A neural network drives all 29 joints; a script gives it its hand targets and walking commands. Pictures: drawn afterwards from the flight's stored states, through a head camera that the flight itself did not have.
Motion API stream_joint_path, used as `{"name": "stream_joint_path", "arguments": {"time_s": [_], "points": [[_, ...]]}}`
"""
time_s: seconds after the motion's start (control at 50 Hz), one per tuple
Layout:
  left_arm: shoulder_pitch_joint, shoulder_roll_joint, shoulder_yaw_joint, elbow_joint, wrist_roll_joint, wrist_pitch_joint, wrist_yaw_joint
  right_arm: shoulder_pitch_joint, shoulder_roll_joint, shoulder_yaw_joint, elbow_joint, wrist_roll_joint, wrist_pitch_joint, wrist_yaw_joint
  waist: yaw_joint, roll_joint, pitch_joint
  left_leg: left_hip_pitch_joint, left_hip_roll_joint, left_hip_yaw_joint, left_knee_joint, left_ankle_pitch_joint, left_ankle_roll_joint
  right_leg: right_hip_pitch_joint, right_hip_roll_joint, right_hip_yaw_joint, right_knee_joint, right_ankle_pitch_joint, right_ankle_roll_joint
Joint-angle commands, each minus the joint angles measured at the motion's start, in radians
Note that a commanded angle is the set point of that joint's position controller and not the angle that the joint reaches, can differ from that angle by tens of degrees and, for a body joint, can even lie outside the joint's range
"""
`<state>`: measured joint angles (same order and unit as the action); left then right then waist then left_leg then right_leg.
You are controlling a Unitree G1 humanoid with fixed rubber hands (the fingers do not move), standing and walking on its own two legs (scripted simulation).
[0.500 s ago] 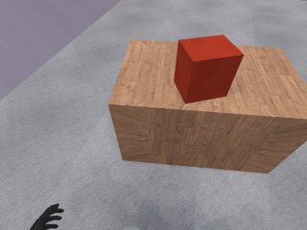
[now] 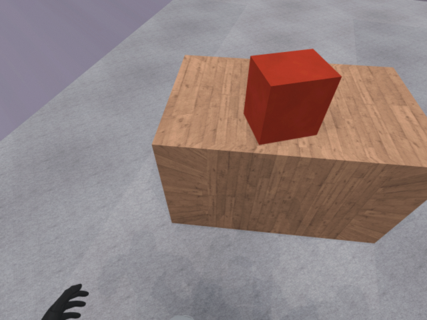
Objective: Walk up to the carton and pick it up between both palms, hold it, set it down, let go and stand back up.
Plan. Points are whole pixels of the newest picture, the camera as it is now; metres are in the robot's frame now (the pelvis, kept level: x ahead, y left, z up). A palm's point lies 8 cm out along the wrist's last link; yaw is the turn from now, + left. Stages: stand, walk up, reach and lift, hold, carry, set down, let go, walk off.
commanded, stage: walk up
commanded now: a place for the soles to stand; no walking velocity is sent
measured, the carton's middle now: (285, 97) +0.80 -0.20 -0.05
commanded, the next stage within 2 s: none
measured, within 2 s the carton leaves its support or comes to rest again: neither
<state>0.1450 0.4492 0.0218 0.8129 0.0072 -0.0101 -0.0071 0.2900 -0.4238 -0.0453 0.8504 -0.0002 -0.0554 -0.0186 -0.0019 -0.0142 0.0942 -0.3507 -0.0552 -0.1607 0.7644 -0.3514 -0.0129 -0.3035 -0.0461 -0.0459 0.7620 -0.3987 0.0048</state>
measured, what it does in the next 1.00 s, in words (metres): walks ahead: right foot, then left foot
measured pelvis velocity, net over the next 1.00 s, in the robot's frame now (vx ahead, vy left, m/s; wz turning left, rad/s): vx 0.19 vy -0.11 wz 0.02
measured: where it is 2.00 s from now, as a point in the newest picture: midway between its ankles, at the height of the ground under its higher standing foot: (263, 282)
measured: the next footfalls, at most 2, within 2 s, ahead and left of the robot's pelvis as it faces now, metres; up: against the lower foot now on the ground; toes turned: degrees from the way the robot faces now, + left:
right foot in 0.34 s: +0.16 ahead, -0.17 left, +0.00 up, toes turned -2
left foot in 0.94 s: +0.30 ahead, +0.00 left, +0.00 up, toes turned -1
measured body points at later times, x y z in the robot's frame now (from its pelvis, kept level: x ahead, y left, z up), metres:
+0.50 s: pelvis +0.06 -0.11 +0.01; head +0.07 -0.12 +0.46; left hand +0.13 +0.22 -0.09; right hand +0.14 -0.44 -0.10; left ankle +0.08 +0.09 -0.64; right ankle +0.12 -0.17 -0.71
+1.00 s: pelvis +0.19 -0.11 +0.01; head +0.21 -0.09 +0.45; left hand +0.26 +0.21 -0.11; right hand +0.25 -0.45 -0.09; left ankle +0.26 +0.00 -0.71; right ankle +0.14 -0.18 -0.68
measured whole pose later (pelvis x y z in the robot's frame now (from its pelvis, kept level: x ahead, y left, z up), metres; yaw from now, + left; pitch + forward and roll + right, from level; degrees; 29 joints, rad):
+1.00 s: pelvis +0.19 -0.11 +0.01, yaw +1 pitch -4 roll +1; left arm 0.29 0.45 0.02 0.77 0.01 0.02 -0.06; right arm 0.32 -0.43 -0.05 0.85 0.00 -0.08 -0.05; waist 0.00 -0.05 0.13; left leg -0.35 -0.04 -0.01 0.65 -0.21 0.03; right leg -0.28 0.06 -0.05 0.95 -0.45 -0.06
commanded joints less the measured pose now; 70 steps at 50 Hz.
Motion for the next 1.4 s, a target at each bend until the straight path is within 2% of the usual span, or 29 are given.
{"name": "stream_joint_path", "arguments": {"time_s": [0.0,0.02,0.04,0.08,0.1,0.16,0.26,0.3,0.32,0.34,0.36,0.38,0.4,0.52,0.66,0.78,0.84,0.88,0.9,0.92,0.94,0.96,1.06,1.24,1.28,1.3,1.32,1.34,1.38], "points": [[-0.051,0.235,0.089,-0.027,0.014,-0.027,0.007,0.006,-0.19,-0.028,-0.027,-0.001,-0.001,-0.002,0.002,-0.056,-0.101,0.012,0.041,0.062,-0.037,0.174,0.055,0.087,-0.232,0.228,-0.259,0.248,-0.201],[-0.013,0.269,0.115,-0.078,0.054,-0.009,-0.034,0.101,-0.271,-0.084,-0.015,0.007,-0.034,0.001,-0.015,-0.172,-0.121,0.011,0.027,0.068,-0.107,-0.183,0.1,0.045,-0.176,0.223,-0.218,-0.156,-0.203],[-0.023,0.257,0.124,-0.083,0.061,0.002,-0.05,0.143,-0.315,-0.095,0.005,-0.013,-0.046,-0.001,-0.025,-0.063,-0.08,0.047,0.048,-0.012,-0.148,-0.299,0.114,-0.079,-0.124,0.208,-0.152,-0.454,-0.186],[-0.1,0.178,0.105,-0.128,0.051,0.013,-0.064,0.22,-0.416,-0.141,0.014,-0.037,-0.064,-0.011,-0.105,0.199,0.021,0.229,0.288,-0.641,-0.53,-0.69,0.252,-0.481,0.055,0.062,0.265,-0.326,-0.078],[-0.166,0.194,0.106,-0.147,0.065,0.011,-0.062,0.222,-0.419,-0.135,0.0,-0.029,-0.07,-0.02,-0.113,0.101,0.067,0.289,0.356,-0.763,-0.554,-0.55,0.299,-0.582,0.019,0.163,0.349,-0.177,-0.057],[-0.084,0.247,0.12,-0.113,0.056,0.001,-0.063,0.17,-0.361,-0.108,-0.027,-0.014,-0.072,-0.03,-0.052,0.001,-0.065,0.316,0.316,-0.583,-0.399,-0.27,0.275,-0.494,-0.034,0.194,0.354,-0.102,-0.03],[-0.044,0.229,0.127,-0.102,0.043,-0.002,-0.081,0.037,-0.371,-0.122,-0.057,-0.025,-0.071,-0.025,-0.014,0.209,-0.035,0.084,0.313,-0.406,-0.342,-0.152,0.274,-0.303,-0.058,0.137,0.133,-0.054,-0.036],[0.131,0.223,0.149,-0.045,0.036,-0.014,-0.075,-0.089,-0.337,-0.104,-0.08,-0.017,-0.066,-0.024,0.112,0.175,-0.076,-0.163,0.271,-0.247,-0.201,-0.074,0.216,0.051,-0.038,0.088,-0.008,0.135,-0.039],[0.317,0.25,0.172,0.022,0.035,-0.018,-0.066,-0.116,-0.268,-0.087,-0.074,-0.03,-0.058,-0.027,0.223,-0.02,-0.141,-0.369,0.182,-0.102,0.039,-0.078,0.157,0.393,-0.004,0.085,-0.107,0.07,-0.028],[0.385,0.314,0.188,0.031,0.049,-0.03,-0.048,-0.055,-0.107,-0.037,-0.064,-0.021,-0.056,-0.029,0.246,-0.392,-0.098,-0.515,-0.056,0.058,0.421,-0.216,0.093,0.366,-0.121,0.367,-0.396,-0.278,-0.007],[0.298,0.332,0.183,-0.018,0.036,-0.031,-0.042,-0.059,-0.163,-0.04,-0.059,-0.01,-0.043,-0.041,0.193,-0.339,0.007,-0.552,-0.099,0.024,0.542,-0.225,0.063,0.164,-0.285,0.747,-0.686,-0.579,0.038],[0.186,0.325,0.171,-0.043,0.019,-0.026,-0.047,-0.037,-0.247,-0.061,-0.036,0.003,-0.035,-0.038,0.098,-0.151,0.059,-0.462,-0.043,-0.012,0.557,-0.117,0.057,0.059,-0.289,0.785,-0.737,-0.646,0.038],[0.117,0.313,0.166,-0.07,0.026,-0.025,-0.046,-0.013,-0.272,-0.069,-0.027,0.007,-0.028,-0.025,0.057,-0.037,0.048,-0.424,-0.008,0.02,0.508,-0.064,0.039,0.073,-0.268,0.674,-0.688,-0.528,0.029],[0.146,0.189,0.129,-0.119,0.037,-0.03,-0.051,0.059,-0.235,-0.063,0.01,0.001,-0.015,-0.01,0.041,-0.056,0.039,-0.292,0.067,0.101,0.284,0.072,0.024,0.083,-0.14,0.266,-0.606,-0.124,-0.044],[0.188,0.207,0.13,-0.129,0.037,-0.012,-0.056,0.035,-0.232,-0.058,0.005,0.007,0.001,-0.009,0.063,-0.087,0.078,-0.313,0.061,0.132,0.133,0.094,0.013,0.187,-0.128,0.212,-0.63,-0.088,-0.046],[0.261,0.184,0.124,-0.134,0.036,-0.001,-0.043,-0.034,-0.203,-0.043,-0.05,0.01,-0.014,-0.021,0.109,-0.086,0.007,-0.275,0.067,0.211,-0.061,0.084,0.032,0.377,-0.141,0.195,-0.477,0.406,-0.067],[0.204,0.181,0.107,-0.147,0.034,0.007,-0.045,0.035,-0.177,-0.042,-0.045,0.018,-0.029,-0.022,0.066,-0.131,-0.016,-0.085,0.051,0.229,-0.167,0.111,0.044,0.272,-0.153,0.146,-0.375,0.532,-0.119],[0.104,0.176,0.101,-0.163,0.031,0.014,-0.046,0.193,-0.211,-0.069,-0.008,0.012,-0.038,-0.035,-0.049,-0.067,-0.032,0.229,0.048,0.213,-0.25,0.196,0.072,0.035,-0.11,0.092,-0.179,0.466,-0.097],[0.083,0.152,0.089,-0.182,0.025,0.012,-0.046,0.303,-0.244,-0.083,0.015,0.002,-0.046,-0.05,-0.104,0.002,-0.082,0.387,0.075,0.143,-0.322,0.151,0.111,-0.063,-0.042,0.05,0.023,0.444,-0.063],[0.106,0.103,0.082,-0.188,0.021,0.011,-0.043,0.356,-0.313,-0.104,0.018,-0.021,-0.045,-0.063,-0.132,0.131,-0.114,0.486,0.263,-0.192,-0.381,-0.07,0.21,-0.243,0.047,0.022,0.299,0.177,-0.014],[0.154,0.114,0.088,-0.186,0.023,0.012,-0.048,0.298,-0.382,-0.113,-0.025,-0.022,-0.049,-0.068,-0.085,0.145,-0.125,0.461,0.459,-0.629,-0.487,-0.23,0.312,-0.381,0.108,0.11,0.459,-0.183,0.015],[0.149,0.239,0.112,-0.167,0.033,0.024,-0.053,0.194,-0.387,-0.119,-0.04,-0.002,-0.044,-0.064,-0.056,0.02,-0.088,0.308,0.477,-0.662,-0.536,-0.507,0.339,-0.36,0.045,0.196,0.492,-0.176,-0.012],[0.22,0.229,0.134,-0.081,0.043,0.047,-0.082,0.054,-0.298,-0.095,-0.06,-0.013,-0.056,-0.042,0.02,0.115,0.0,0.075,0.326,-0.246,-0.485,-0.304,0.206,-0.275,-0.001,0.177,0.355,0.013,-0.031],[0.117,0.201,0.137,-0.124,0.033,0.029,-0.089,0.0,-0.351,-0.108,-0.06,-0.017,-0.066,-0.037,0.024,0.126,-0.033,0.047,0.351,-0.106,-0.298,-0.036,0.216,-0.152,-0.064,0.087,0.009,0.082,-0.034],[0.243,0.208,0.154,-0.076,0.034,0.014,-0.073,-0.001,-0.286,-0.083,-0.047,-0.016,-0.052,-0.038,0.1,0.027,-0.094,-0.102,0.264,0.026,-0.076,0.079,0.144,0.157,-0.02,0.076,-0.19,0.109,-0.04],[0.321,0.25,0.169,-0.06,0.047,0.005,-0.061,0.045,-0.204,-0.057,-0.045,-0.019,-0.044,-0.036,0.137,-0.225,-0.131,-0.192,0.151,0.142,0.208,0.051,0.099,0.27,-0.06,0.207,-0.341,-0.078,-0.037],[0.288,0.327,0.176,-0.104,0.045,-0.001,-0.055,0.042,-0.157,-0.036,-0.054,-0.005,-0.04,-0.038,0.132,-0.387,-0.048,-0.394,-0.022,0.194,0.352,-0.21,0.049,0.22,-0.247,0.614,-0.57,-0.211,-0.058],[0.264,0.314,0.167,-0.107,0.028,-0.003,-0.054,-0.006,-0.24,-0.054,-0.041,-0.006,-0.027,-0.044,0.121,-0.182,-0.019,-0.376,-0.01,0.086,0.419,-0.178,0.056,0.138,-0.28,0.697,-0.598,-0.302,-0.072],[0.18,0.254,0.147,-0.113,0.024,-0.001,-0.046,0.046,-0.252,-0.06,-0.015,0.005,-0.023,-0.027,0.064,-0.083,-0.012,-0.344,0.067,0.132,0.391,-0.086,0.041,0.13,-0.216,0.5,-0.549,-0.278,-0.09]]}}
